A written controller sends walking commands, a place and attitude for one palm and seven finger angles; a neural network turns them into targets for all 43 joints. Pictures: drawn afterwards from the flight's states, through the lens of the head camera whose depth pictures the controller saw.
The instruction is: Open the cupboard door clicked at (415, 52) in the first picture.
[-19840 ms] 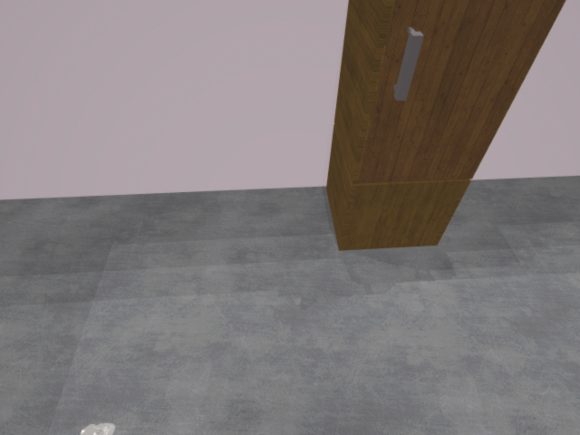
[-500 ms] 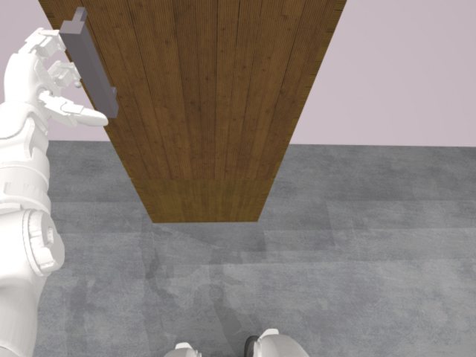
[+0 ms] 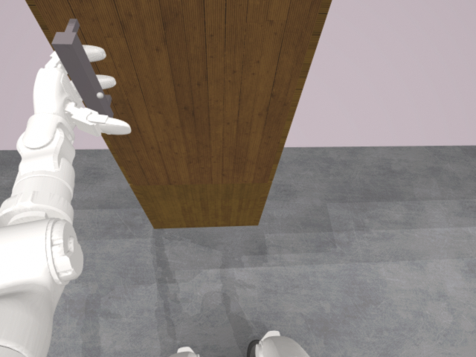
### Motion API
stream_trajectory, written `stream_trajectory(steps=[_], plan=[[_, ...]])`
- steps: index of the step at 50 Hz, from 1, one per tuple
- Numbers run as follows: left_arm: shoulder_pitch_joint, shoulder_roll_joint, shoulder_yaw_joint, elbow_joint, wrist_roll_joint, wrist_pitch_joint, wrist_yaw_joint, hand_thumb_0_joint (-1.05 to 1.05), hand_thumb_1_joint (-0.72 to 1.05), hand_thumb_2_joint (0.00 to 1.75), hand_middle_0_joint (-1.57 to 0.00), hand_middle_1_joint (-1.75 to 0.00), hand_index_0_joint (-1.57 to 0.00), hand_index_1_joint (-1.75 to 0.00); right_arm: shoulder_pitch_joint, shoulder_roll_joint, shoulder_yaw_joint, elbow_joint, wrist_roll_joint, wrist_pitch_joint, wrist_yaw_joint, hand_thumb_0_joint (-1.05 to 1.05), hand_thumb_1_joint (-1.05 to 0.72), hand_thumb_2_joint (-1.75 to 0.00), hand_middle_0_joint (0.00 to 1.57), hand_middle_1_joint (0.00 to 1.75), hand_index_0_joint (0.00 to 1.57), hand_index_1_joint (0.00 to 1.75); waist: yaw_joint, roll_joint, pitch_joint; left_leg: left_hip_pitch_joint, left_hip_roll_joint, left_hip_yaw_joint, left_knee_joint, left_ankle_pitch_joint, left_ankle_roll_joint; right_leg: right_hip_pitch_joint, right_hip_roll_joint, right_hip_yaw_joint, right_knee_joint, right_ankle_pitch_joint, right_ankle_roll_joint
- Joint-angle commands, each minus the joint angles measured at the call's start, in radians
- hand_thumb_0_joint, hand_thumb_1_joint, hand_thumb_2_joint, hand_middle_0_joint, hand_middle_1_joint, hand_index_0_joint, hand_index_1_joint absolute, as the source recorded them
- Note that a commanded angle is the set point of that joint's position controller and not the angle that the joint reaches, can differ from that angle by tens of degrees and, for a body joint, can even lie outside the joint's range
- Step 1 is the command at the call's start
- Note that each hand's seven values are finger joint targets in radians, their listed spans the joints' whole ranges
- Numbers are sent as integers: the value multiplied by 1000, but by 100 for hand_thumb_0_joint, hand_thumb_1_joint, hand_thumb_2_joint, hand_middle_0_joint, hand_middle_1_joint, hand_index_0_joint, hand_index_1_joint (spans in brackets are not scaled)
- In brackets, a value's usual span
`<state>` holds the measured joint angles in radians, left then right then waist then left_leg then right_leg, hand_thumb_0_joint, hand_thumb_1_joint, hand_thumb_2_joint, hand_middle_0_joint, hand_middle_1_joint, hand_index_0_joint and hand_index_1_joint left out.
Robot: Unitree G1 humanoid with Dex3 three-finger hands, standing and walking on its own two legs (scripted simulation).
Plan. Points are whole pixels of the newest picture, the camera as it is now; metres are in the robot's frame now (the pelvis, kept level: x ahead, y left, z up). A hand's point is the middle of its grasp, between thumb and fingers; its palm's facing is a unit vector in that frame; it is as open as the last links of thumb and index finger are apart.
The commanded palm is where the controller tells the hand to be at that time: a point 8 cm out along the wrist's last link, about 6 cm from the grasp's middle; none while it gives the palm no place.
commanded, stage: slide the fingers in behind the handle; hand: left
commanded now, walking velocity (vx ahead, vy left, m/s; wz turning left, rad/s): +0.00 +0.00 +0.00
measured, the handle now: (90, 75) +0.56 +0.21 +0.11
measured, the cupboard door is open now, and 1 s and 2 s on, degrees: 0 0 33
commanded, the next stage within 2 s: close the thumb around the handle in 0.30 s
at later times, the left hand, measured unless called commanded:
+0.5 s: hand (99, 95) +0.51 +0.19 +0.12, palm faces -0.02 -1.00 +0.00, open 13.7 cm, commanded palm +0.49 +0.22 +0.12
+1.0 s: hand (99, 94) +0.51 +0.19 +0.12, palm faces -0.01 -1.00 -0.01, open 5.9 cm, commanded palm +0.49 +0.22 +0.12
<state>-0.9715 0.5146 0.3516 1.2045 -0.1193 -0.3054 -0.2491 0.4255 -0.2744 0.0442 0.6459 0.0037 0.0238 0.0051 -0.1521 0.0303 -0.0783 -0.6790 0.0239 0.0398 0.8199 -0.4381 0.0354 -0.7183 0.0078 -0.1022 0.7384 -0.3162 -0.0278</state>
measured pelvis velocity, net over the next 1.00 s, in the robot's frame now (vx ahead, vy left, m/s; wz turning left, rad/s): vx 0.00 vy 0.00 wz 0.00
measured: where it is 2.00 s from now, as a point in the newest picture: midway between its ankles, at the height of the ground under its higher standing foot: outside the picture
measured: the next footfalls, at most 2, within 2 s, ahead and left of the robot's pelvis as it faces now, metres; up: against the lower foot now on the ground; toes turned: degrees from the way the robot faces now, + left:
none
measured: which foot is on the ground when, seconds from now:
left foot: down 0.00-1.00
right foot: down 0.00-1.00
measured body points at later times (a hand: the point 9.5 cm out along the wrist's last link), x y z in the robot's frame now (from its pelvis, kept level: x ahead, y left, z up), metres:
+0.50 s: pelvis +0.00 +0.00 +0.00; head +0.11 +0.01 +0.44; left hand +0.50 +0.24 +0.12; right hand +0.00 -0.27 -0.11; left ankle -0.03 +0.09 -0.70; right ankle +0.02 -0.11 -0.70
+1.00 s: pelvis +0.00 +0.00 +0.00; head +0.11 +0.01 +0.44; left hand +0.51 +0.24 +0.12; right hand +0.00 -0.26 -0.11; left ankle -0.03 +0.09 -0.70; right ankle +0.02 -0.11 -0.70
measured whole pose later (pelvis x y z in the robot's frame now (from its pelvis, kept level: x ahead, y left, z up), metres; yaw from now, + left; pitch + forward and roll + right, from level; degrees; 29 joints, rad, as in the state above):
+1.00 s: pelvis +0.00 +0.00 +0.00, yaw +0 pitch +17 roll -2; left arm -0.97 0.51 0.35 1.21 -0.12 -0.31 -0.27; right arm 0.42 -0.28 0.04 0.66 0.00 0.02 -0.01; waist -0.15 0.03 -0.08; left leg -0.68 0.02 0.04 0.81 -0.44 0.04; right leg -0.72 0.01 -0.10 0.73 -0.32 -0.02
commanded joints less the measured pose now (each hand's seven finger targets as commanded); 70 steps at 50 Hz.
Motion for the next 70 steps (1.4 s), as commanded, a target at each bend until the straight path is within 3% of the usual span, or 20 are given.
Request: stream_trajectory(steps=[1,6,10,12,14,20,29,31,35,38,41,45,52,54,57,59,61,63,65,70], plan=[[-541,193,-8,-220,2,-75,-31,0,-50,30,-30,-120,-30,-120,167,-184,-65,-37,-3,-25,-21,0,-90,-90,20,30,20,30,-53,73,-421,250,-5,-90,-77,433,-6,206,34,77,-49,340,3],[-549,230,9,-196,2,-67,-45,0,-50,30,-30,-120,-30,-120,170,-188,-61,-34,-1,-27,-29,0,-90,-90,20,30,20,30,-53,75,-411,207,-11,-87,-82,395,-1,227,30,84,-51,334,2],[-523,205,-2,-226,-7,-71,-56,0,-50,30,-30,-120,-30,-120,171,-184,-65,-38,-1,-29,-29,0,-90,-90,20,30,20,30,-43,108,-467,267,-8,-89,-71,468,-6,222,32,80,-45,372,1],[-537,170,-28,-220,-13,-67,-56,0,-50,30,-30,-120,-30,-120,165,-182,-64,-35,0,-29,-28,0,-90,-90,20,30,20,30,-54,94,-423,255,-7,-89,-77,440,-6,205,33,78,-54,350,3],[-522,228,19,-225,-14,-71,-50,0,-50,30,-30,-120,-30,-120,168,-190,-65,-36,-1,-27,-30,0,-90,-90,20,30,20,30,-40,92,-441,243,-9,-85,-76,441,-3,229,32,82,-51,362,1],[-505,227,16,-228,-12,-72,-55,0,-50,30,-30,-120,-30,-120,161,-186,-63,-45,0,-24,-30,0,-90,-90,20,30,20,30,-36,102,-442,232,-11,-77,-82,440,-2,252,31,86,-50,380,1],[-460,230,30,-268,-17,-83,-54,0,0,52,-34,-125,-34,-125,152,-184,-67,-59,2,-18,-28,0,-90,-90,20,30,20,30,-14,120,-477,285,-6,-82,-79,521,-9,251,33,80,-42,406,-1],[-471,188,3,-271,-19,-82,-50,0,12,56,-34,-127,-34,-127,152,-181,-68,-54,0,-18,-25,0,-90,-90,20,30,20,30,-24,107,-457,303,0,-90,-81,534,-14,224,36,72,-46,393,1],[-459,224,35,-239,-16,-78,-42,0,34,66,-36,-129,-36,-129,157,-187,-69,-46,0,-15,-27,0,-90,-90,20,30,20,30,-23,73,-442,273,-2,-87,-81,519,-10,239,35,75,-45,399,1],[-484,171,-8,-250,-17,-80,-44,0,51,73,-37,-131,-37,-131,156,-181,-68,-49,-1,-17,-27,0,-90,-90,20,30,20,30,-35,105,-429,302,-1,-92,-81,537,-12,206,36,70,-46,385,0],[-497,174,-13,-211,-12,-68,-42,0,68,80,-38,-133,-38,-133,157,-183,-67,-37,0,-16,-29,0,-90,-90,20,30,20,30,-49,77,-398,271,-1,-90,-83,484,-12,189,34,70,-52,357,5],[-528,182,-10,-225,-5,-71,-37,0,90,90,-40,-135,-40,-135,168,-184,-67,-33,-4,-21,-29,0,-90,-90,20,30,20,30,-47,117,-444,309,1,-106,-77,535,-20,177,32,68,-41,363,2],[-503,167,-13,-237,-14,-77,-38,0,90,90,-40,-135,-40,-135,166,-184,-70,-35,-5,-21,-23,0,-90,-90,20,30,20,30,-41,95,-450,298,0,-100,-73,533,-18,194,36,69,-43,375,3],[-500,175,-9,-252,-10,-83,-36,0,90,90,-40,-135,-40,-135,168,-184,-71,-34,-6,-20,-22,0,-90,-90,20,30,20,30,-33,127,-467,326,3,-105,-71,566,-23,184,36,67,-41,375,0],[-525,128,-53,-252,-6,-80,-33,0,90,90,-40,-135,-40,-135,166,-182,-71,-31,-6,-22,-20,0,-90,-90,20,30,20,30,-52,111,-422,318,5,-110,-77,535,-24,156,37,62,-47,345,3],[-519,161,-21,-272,-9,-88,-26,0,90,90,-40,-135,-40,-135,172,-185,-75,-29,-8,-24,-20,0,-90,-90,20,30,20,30,-39,118,-474,342,5,-109,-71,565,-23,174,38,66,-45,364,3],[-459,200,9,-241,3,-85,-28,0,90,90,-40,-135,-40,-135,172,-186,-73,-32,-6,-20,-19,0,-90,-90,20,30,20,30,-19,127,-461,322,4,-105,-72,577,-26,189,36,67,-40,373,-1],[-404,324,102,-235,7,-88,-36,0,90,90,-40,-135,-40,-135,169,-197,-69,-47,-6,-10,-26,0,-90,-90,20,30,20,30,7,83,-472,259,-3,-92,-77,553,-15,269,35,76,-33,410,-4],[-351,273,69,-269,-3,-88,-57,0,90,90,-40,-135,-40,-135,148,-184,-68,-73,0,-6,-26,0,-90,-90,20,30,20,30,18,82,-473,249,-4,-78,-87,557,-12,305,32,78,-35,440,-1],[-175,252,82,-372,-45,-76,-76,0,90,90,-40,-135,-40,-135,109,-177,-72,-124,12,2,-22,0,-90,-90,20,30,20,30,60,52,-481,241,-3,-54,-107,579,-3,391,30,86,-43,500,-2]])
